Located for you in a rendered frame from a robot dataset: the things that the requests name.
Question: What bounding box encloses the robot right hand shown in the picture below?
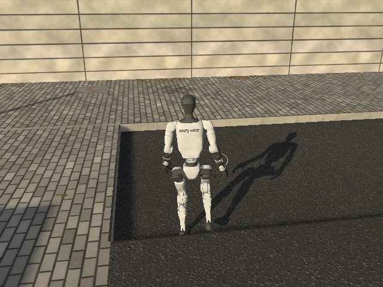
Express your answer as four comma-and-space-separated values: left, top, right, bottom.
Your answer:
214, 169, 228, 185

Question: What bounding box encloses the left robot forearm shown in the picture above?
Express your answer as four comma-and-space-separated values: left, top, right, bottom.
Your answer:
163, 145, 171, 166

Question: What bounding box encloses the robot left foot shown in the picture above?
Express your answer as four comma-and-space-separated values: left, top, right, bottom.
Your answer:
180, 224, 189, 235

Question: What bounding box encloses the robot right thigh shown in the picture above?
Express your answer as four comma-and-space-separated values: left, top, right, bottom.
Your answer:
200, 165, 212, 193

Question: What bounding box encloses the right robot forearm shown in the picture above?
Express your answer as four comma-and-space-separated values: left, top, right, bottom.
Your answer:
212, 144, 226, 171

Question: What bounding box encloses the right robot upper arm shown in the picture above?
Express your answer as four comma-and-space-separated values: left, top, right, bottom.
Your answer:
202, 120, 218, 153

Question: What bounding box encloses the robot left hand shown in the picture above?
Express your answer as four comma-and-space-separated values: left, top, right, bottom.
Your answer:
162, 163, 175, 175

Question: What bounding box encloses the left robot upper arm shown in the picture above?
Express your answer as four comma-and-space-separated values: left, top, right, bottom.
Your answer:
164, 121, 177, 154

